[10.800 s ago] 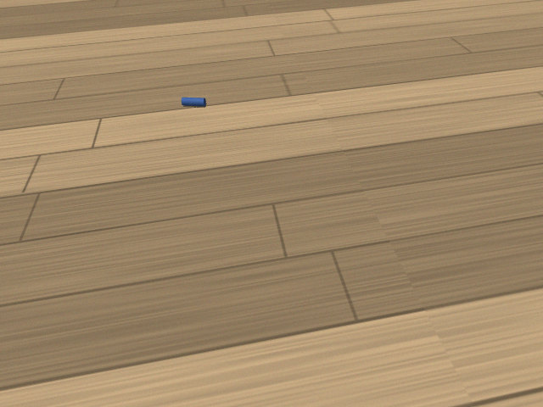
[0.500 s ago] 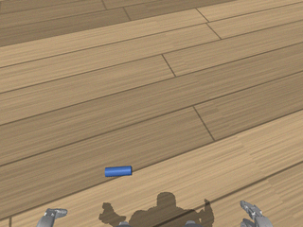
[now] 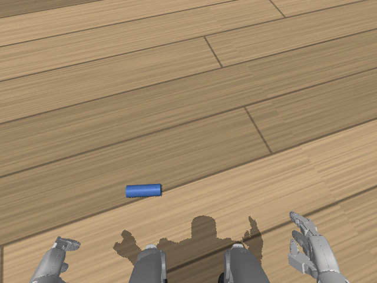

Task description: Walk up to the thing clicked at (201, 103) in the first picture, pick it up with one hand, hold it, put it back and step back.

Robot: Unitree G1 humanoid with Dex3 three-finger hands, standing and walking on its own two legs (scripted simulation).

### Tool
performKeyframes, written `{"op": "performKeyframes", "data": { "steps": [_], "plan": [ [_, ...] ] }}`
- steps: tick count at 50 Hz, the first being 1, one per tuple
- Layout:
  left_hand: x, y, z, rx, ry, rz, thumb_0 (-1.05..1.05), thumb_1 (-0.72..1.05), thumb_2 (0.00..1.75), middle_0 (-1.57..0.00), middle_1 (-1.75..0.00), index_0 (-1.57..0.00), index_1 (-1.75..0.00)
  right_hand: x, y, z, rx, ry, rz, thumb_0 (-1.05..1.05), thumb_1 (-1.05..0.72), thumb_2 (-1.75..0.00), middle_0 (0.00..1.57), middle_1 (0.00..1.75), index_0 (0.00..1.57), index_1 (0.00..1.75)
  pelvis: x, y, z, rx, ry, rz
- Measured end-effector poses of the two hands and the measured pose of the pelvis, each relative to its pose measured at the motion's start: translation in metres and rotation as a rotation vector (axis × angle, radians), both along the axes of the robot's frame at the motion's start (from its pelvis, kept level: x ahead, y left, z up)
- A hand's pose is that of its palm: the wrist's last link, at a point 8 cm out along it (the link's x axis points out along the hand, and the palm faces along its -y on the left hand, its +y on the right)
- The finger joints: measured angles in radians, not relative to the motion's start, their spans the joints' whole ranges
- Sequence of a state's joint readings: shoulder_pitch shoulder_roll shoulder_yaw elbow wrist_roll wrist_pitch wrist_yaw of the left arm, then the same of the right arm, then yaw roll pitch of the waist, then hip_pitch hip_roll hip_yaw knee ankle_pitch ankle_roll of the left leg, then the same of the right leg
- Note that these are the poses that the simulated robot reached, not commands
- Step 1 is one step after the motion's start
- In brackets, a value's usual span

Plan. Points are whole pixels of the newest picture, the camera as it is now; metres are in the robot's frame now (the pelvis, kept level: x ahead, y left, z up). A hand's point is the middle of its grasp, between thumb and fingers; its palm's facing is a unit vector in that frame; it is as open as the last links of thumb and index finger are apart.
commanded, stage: rise first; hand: left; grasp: from above
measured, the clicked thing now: (143, 190) +0.50 +0.21 -0.62
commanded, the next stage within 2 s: none
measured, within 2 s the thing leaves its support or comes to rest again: neither
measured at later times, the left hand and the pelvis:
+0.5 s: hand (105, 219) +0.32 +0.28 -0.34, palm faces -0.48 -0.29 -0.83, open 14.0 cm; pelvis -0.07 -0.01 -0.20, yaw -2 degrees
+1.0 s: hand (115, 201) +0.41 +0.28 -0.43, palm faces -0.47 -0.01 -0.88, open 14.1 cm; pelvis -0.08 +0.01 -0.28, yaw -5 degrees
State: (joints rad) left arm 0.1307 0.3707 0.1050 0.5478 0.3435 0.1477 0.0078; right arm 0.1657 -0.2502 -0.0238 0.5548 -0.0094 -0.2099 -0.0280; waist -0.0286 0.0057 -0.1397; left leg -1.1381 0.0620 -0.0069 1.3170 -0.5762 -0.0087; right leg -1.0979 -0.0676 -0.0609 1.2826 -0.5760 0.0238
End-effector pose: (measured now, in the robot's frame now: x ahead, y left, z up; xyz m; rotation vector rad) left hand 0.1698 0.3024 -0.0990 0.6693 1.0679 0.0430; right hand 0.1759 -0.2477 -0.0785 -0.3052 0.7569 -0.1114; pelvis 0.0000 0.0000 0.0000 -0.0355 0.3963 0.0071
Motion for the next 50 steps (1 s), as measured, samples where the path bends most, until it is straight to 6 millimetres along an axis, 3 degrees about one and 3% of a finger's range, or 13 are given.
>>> {"op": "performKeyframes", "data": {
  "steps": [11,18,23,29,36,43,50],
  "plan": [
    [0.08,-0.007,-0.091,0.19,-0.135,-0.314,0.0,-0.54,1.0,-0.09,-1.08,-0.08,-1.09,-0.034,-0.026,-0.119,-0.011,0.127,-0.019,0.01,-0.88,-0.89,0.2,0.3,0.2,0.3,-0.03,-0.005,-0.097,0.008,0.147,-0.013],
    [0.123,-0.009,-0.141,0.307,-0.171,-0.466,0.0,-0.53,1.0,-0.08,-1.09,-0.08,-1.08,-0.081,-0.034,-0.193,-0.004,0.269,-0.04,0.01,-0.89,-0.89,0.2,0.3,0.2,0.3,-0.052,-0.008,-0.154,0.001,0.193,-0.02],
    [0.151,-0.011,-0.172,0.364,-0.196,-0.575,0.0,-0.53,1.01,-0.08,-1.08,-0.09,-1.07,-0.123,-0.036,-0.231,-0.009,0.372,-0.066,0.01,-0.89,-0.89,0.2,0.3,0.2,0.3,-0.066,-0.008,-0.189,-0.011,0.202,-0.028],
    [0.179,-0.014,-0.205,0.419,-0.232,-0.683,0.0,-0.53,1.02,-0.08,-1.06,-0.09,-1.05,-0.17,-0.037,-0.258,-0.033,0.482,-0.113,0.01,-0.9,-0.9,0.2,0.3,0.2,0.3,-0.076,-0.005,-0.223,-0.03,0.2,-0.037],
    [0.208,-0.017,-0.232,0.478,-0.266,-0.771,0.0,-0.53,1.03,-0.09,-1.02,-0.08,-1.02,-0.207,-0.035,-0.272,-0.065,0.587,-0.162,0.01,-0.9,-0.9,0.2,0.3,0.2,0.3,-0.08,0.002,-0.249,-0.053,0.199,-0.043],
    [0.228,-0.02,-0.255,0.516,-0.268,-0.841,0.0,-0.53,1.03,-0.09,-1.0,-0.08,-1.0,-0.226,-0.031,-0.283,-0.079,0.655,-0.183,0.01,-0.9,-0.9,0.2,0.3,0.2,0.3,-0.081,0.007,-0.268,-0.068,0.202,-0.046],
    [0.242,-0.024,-0.273,0.54,-0.277,-0.898,0.0,-0.52,1.02,-0.08,-0.99,-0.08,-0.99,-0.232,-0.027,-0.295,-0.08,0.703,-0.171,0.01,-0.9,-0.9,0.2,0.3,0.2,0.3,-0.078,0.008,-0.282,-0.074,0.207,-0.049]
  ]
}}
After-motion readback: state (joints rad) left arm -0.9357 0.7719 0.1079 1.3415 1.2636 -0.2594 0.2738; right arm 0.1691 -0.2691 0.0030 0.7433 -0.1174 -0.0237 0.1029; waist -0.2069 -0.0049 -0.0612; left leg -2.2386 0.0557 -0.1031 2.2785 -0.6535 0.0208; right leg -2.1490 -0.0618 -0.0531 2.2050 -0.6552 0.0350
